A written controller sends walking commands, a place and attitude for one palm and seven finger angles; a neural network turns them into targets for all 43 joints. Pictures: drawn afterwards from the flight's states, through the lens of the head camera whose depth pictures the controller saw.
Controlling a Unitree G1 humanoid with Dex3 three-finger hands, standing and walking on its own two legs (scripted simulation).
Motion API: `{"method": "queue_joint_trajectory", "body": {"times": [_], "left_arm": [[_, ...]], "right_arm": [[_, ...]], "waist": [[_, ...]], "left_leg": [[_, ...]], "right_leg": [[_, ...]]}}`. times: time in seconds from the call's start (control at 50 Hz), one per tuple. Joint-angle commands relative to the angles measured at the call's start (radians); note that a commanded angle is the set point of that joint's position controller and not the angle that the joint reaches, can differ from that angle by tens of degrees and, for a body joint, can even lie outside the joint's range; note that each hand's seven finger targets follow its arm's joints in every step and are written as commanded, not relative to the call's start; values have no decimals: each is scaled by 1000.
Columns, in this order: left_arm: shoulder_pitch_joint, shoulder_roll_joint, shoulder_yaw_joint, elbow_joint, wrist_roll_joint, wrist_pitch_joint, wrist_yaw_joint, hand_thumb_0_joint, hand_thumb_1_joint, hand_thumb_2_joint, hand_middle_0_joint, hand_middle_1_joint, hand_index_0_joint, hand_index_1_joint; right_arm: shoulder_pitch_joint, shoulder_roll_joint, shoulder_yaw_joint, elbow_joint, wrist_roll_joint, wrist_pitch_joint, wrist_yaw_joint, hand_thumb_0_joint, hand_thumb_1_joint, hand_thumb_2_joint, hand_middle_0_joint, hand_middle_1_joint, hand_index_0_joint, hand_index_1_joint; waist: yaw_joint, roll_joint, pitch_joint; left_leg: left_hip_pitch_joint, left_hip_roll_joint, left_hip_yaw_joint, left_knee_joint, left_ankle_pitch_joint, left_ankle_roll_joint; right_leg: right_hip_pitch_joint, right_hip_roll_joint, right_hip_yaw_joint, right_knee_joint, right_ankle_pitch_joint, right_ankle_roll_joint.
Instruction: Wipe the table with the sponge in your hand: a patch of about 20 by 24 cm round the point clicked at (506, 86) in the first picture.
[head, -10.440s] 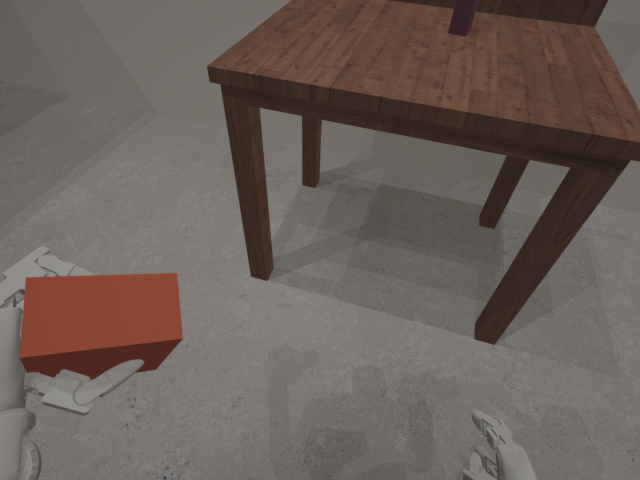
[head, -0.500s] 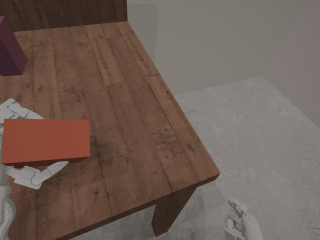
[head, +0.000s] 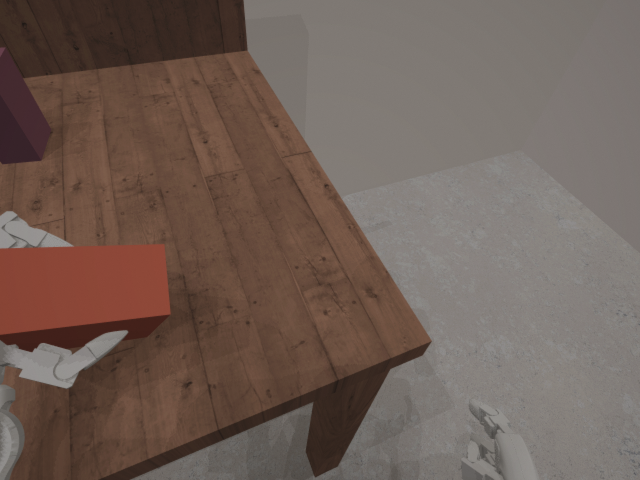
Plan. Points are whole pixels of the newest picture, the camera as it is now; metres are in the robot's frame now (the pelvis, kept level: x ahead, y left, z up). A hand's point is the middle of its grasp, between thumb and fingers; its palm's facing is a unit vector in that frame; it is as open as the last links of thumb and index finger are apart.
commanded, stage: look again from close up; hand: left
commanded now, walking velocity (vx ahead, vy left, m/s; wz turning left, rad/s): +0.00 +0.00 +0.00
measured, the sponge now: (110, 300) +0.24 +0.22 +0.15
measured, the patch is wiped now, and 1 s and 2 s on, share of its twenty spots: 0.00 0.00 0.00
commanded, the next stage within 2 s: shuffle to correct the standing spot in 0.06 s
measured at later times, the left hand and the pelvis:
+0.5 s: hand (79, 325) +0.20 +0.23 +0.17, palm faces +0.40 -0.84 -0.37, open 9.9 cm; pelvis -0.03 -0.02 +0.00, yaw -1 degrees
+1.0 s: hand (130, 337) +0.20 +0.18 +0.18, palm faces +0.33 -0.84 -0.43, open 9.9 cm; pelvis -0.04 -0.06 +0.00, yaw -1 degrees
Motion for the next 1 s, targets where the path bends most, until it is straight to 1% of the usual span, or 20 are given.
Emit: {"method": "queue_joint_trajectory", "body": {"times": [0.0,0.14,0.16,0.24,0.26,0.34,0.36,0.4,0.44,0.46,0.54,0.56,0.62,0.72,0.74,0.76,0.88,0.94,0.96,0.98], "left_arm": [[-10,140,41,-144,9,-37,-5,0,100,1300,-1200,-1600,-1200,-1600],[-32,149,49,-87,15,-35,1,0,100,1300,-1200,-1600,-1200,-1600],[-36,123,24,-85,12,-36,-3,0,100,1300,-1200,-1600,-1200,-1600],[-53,157,51,-118,10,-37,2,0,100,1300,-1200,-1600,-1200,-1600],[-47,126,27,-107,6,-39,-3,0,100,1300,-1200,-1600,-1200,-1600],[-39,163,61,-166,9,-47,-4,0,100,1300,-1200,-1600,-1200,-1600],[-34,126,32,-165,5,-48,-11,0,100,1300,-1200,-1600,-1200,-1600],[-16,149,57,-188,4,-52,-13,0,100,1300,-1200,-1600,-1200,-1600],[21,157,77,-188,4,-44,-12,0,100,1300,-1200,-1600,-1200,-1600],[22,128,50,-183,-3,-42,-17,0,100,1300,-1200,-1600,-1200,-1600],[21,157,79,-187,-5,-30,-13,0,100,1300,-1200,-1600,-1200,-1600],[10,133,56,-182,-11,-29,-16,0,100,1300,-1200,-1600,-1200,-1600],[-20,145,58,-179,-14,-21,-17,0,100,1300,-1200,-1600,-1200,-1600],[-42,147,49,-205,-19,-17,-16,0,100,1300,-1200,-1600,-1200,-1600],[-40,162,62,-210,-15,-17,-9,0,100,1300,-1200,-1600,-1200,-1600],[-30,139,42,-202,-19,-21,-13,0,100,1300,-1200,-1600,-1200,-1600],[36,190,107,-264,-19,-58,-26,0,100,1300,-1200,-1600,-1200,-1600],[98,211,153,-244,-19,-70,-29,0,100,1300,-1200,-1600,-1200,-1600],[113,186,136,-249,-26,-75,-37,0,100,1300,-1200,-1600,-1200,-1600],[92,208,153,-282,-25,-87,-40,0,100,1300,-1200,-1600,-1200,-1600]], "right_arm": [[-85,-136,-50,-156,8,-59,-22,0,-900,-900,200,300,200,300],[-97,-138,-48,-149,10,-60,-34,0,-900,-900,200,300,200,300],[-89,-133,-45,-153,9,-60,-35,0,-900,-900,200,300,200,300],[-107,-134,-48,-167,12,-67,-38,0,-900,-900,200,300,200,300],[-94,-131,-46,-168,11,-63,-36,0,-900,-900,200,300,200,300],[-98,-129,-54,-179,9,-73,-27,0,-900,-900,200,300,200,300],[-86,-126,-52,-180,6,-70,-23,0,-900,-900,200,300,200,300],[-77,-126,-60,-186,4,-77,-18,0,-900,-900,200,300,200,300],[-77,-124,-63,-185,7,-83,-12,0,-900,-900,200,300,200,300],[-69,-122,-61,-187,7,-77,-11,0,-900,-900,200,300,200,300],[-74,-128,-69,-186,13,-83,-16,0,-900,-900,200,300,200,300],[-70,-124,-66,-186,10,-79,-18,0,-900,-900,200,300,200,300],[-68,-127,-72,-184,10,-83,-25,0,-900,-900,200,300,200,300],[-66,-124,-72,-185,7,-89,-34,0,-900,-900,200,300,200,300],[-76,-124,-69,-179,7,-91,-35,0,-900,-900,200,300,200,300],[-69,-121,-64,-179,1,-87,-35,0,-900,-900,200,300,200,300],[-56,-127,-77,-191,-6,-80,-33,0,-900,-900,200,300,200,300],[-56,-122,-78,-183,-6,-84,-33,0,-900,-900,200,300,200,300],[-49,-118,-79,-185,-9,-80,-31,0,-900,-900,200,300,200,300],[-47,-124,-84,-188,-9,-88,-33,0,-900,-900,200,300,200,300]], "waist": [[2,67,-136],[4,32,-84],[3,12,-77],[9,39,-71],[10,36,-78],[19,103,-130],[18,109,-135],[21,121,-149],[21,114,-173],[16,98,-164],[9,57,-119],[5,53,-119],[2,14,-96],[2,2,-102],[-1,35,-112],[2,36,-107],[12,69,-175],[11,82,-203],[13,82,-216],[14,67,-210]], "left_leg": [[47,119,-117,-103,151,-41],[22,112,-125,-131,-12,-26],[25,120,-129,-137,-2,-25],[42,146,-133,-153,77,-35],[42,157,-138,-155,93,-32],[82,201,-144,-145,229,-34],[69,215,-153,-148,233,-29],[73,235,-157,-129,271,-27],[100,237,-144,-120,234,-27],[66,242,-154,-121,174,-22],[29,203,-133,-111,-59,-28],[11,201,-137,-110,-104,-25],[15,175,-118,-70,-123,-31],[39,167,-107,-22,20,-35],[56,168,-107,-25,65,-36],[46,179,-111,-29,92,-32],[57,227,-141,2,369,-20],[46,240,-145,17,393,-13],[28,248,-139,26,361,-10],[10,241,-140,43,321,-8]], "right_leg": [[37,-51,50,-44,187,-70],[-19,-51,77,-95,58,-73],[-23,-47,64,-97,63,-71],[-29,-36,60,-67,118,-60],[-25,-31,49,-57,124,-58],[-25,-19,36,10,141,-52],[-20,-16,26,22,123,-51],[-22,-21,28,32,113,-52],[-37,-19,29,22,95,-52],[-27,-23,28,11,80,-52],[-79,-27,76,-44,47,-68],[-79,-34,82,-52,22,-69],[-122,-46,120,-86,6,-80],[-135,-68,131,-68,121,-89],[-139,-68,134,-58,152,-92],[-132,-64,117,-52,167,-83],[-74,-45,73,24,308,-65],[-60,-50,78,52,309,-70],[-49,-56,74,52,290,-67],[-53,-63,86,54,303,-68]]}}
